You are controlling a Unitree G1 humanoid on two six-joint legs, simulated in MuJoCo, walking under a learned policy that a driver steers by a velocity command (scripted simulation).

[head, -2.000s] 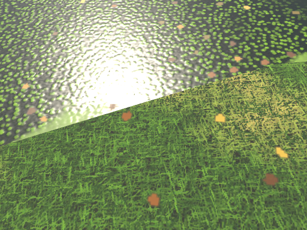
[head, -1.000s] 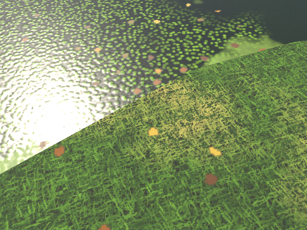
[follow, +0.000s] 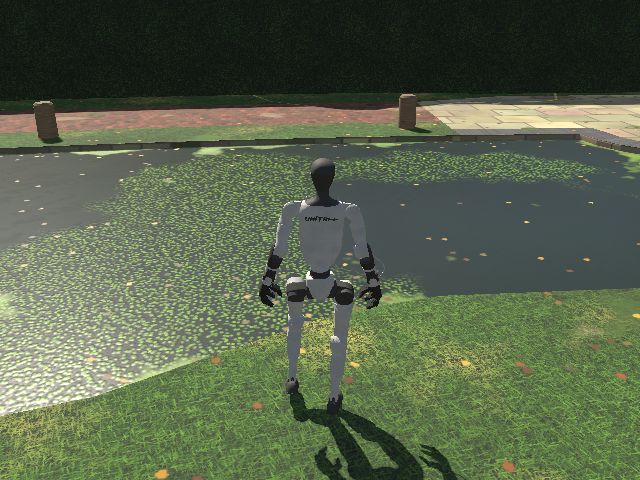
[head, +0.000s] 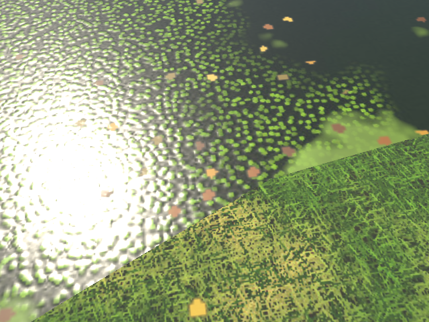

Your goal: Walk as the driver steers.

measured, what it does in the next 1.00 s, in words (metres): walks ahead, turning left: left foot, then right foot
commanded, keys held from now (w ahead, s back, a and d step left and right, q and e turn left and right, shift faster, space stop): w+q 0.62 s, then w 0.08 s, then w+e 0.30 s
